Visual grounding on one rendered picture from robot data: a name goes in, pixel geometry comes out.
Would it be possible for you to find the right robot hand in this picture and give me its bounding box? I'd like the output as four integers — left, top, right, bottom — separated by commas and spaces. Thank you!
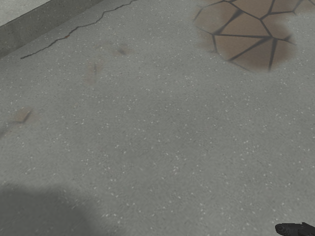
275, 222, 315, 236

